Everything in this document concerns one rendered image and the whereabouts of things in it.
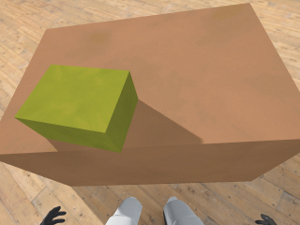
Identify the left robot hand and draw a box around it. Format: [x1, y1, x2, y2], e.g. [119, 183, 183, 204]
[39, 206, 67, 225]

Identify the left robot thigh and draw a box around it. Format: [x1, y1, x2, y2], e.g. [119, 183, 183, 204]
[105, 197, 143, 225]

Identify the pedestal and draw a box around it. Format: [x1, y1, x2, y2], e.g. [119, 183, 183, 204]
[0, 3, 300, 187]

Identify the right robot hand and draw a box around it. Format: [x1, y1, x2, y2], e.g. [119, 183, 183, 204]
[255, 214, 277, 225]

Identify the robot thigh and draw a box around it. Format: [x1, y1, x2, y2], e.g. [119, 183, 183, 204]
[105, 197, 143, 225]
[163, 200, 204, 225]

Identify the carton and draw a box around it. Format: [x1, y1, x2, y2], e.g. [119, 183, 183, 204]
[14, 64, 139, 153]

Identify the right robot thigh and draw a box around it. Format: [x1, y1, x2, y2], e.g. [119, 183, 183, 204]
[163, 200, 204, 225]

